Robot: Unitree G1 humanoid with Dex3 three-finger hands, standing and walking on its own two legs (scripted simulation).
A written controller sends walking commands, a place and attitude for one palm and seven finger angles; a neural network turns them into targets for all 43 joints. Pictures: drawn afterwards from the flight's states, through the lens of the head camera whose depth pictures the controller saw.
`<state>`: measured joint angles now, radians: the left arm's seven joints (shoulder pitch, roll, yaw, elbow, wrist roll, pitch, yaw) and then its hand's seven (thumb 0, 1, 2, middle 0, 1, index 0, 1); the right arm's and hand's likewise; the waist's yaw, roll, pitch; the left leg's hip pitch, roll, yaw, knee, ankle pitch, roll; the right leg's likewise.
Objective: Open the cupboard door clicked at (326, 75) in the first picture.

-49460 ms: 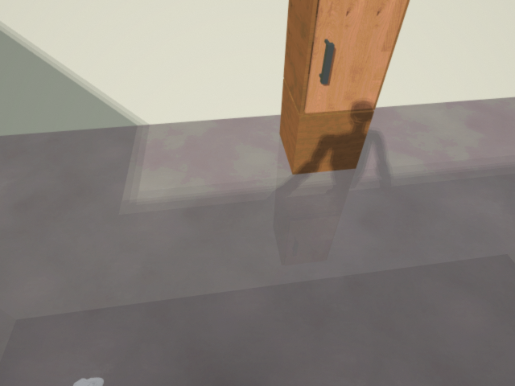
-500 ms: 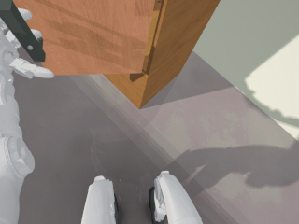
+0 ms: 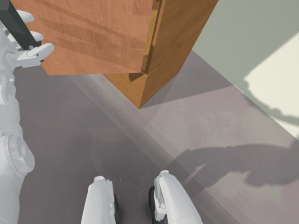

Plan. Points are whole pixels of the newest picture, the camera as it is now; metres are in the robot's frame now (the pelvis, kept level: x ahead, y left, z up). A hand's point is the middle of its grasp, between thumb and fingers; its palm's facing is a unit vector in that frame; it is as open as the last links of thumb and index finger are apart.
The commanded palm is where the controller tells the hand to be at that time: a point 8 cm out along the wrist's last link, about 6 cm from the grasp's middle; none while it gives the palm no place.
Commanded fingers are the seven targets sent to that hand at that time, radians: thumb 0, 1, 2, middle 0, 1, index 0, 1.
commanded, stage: close the thumb around the handle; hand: left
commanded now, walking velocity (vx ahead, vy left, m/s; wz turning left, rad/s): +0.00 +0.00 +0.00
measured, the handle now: (24, 28) +0.58 +0.25 +0.05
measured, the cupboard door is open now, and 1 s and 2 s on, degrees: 51 76 100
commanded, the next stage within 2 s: pull the door open along its arc in 0.28 s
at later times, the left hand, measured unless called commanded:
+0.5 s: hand (33, 47) +0.53 +0.23 +0.05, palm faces +0.04 -1.00 -0.02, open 6.0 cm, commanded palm +0.50 +0.26 +0.05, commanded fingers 0.00 0.90 0.90 -0.40 -1.35 -0.40 -1.35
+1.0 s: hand (58, 94) +0.41 +0.17 +0.05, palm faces +0.29 -0.96 +0.04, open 6.4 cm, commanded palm +0.36 +0.22 +0.05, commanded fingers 0.00 0.90 0.90 -0.40 -1.35 -0.40 -1.35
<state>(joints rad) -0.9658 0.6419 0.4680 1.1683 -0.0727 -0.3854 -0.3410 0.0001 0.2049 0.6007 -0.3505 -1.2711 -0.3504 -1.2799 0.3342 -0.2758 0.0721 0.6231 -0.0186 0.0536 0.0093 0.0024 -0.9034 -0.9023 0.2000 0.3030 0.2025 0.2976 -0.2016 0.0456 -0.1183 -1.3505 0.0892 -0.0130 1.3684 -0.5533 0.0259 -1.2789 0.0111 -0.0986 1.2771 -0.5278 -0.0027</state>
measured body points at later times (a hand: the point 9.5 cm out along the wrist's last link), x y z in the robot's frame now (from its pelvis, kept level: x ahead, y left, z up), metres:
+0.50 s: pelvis +0.01 +0.00 +0.00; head +0.19 +0.03 +0.42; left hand +0.52 +0.28 +0.05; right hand +0.02 -0.27 -0.10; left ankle +0.03 +0.10 -0.60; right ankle +0.03 -0.13 -0.60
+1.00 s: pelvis +0.03 +0.00 +0.03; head +0.15 +0.01 +0.47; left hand +0.39 +0.22 +0.05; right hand +0.15 -0.25 -0.08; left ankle +0.03 +0.10 -0.60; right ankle +0.03 -0.13 -0.60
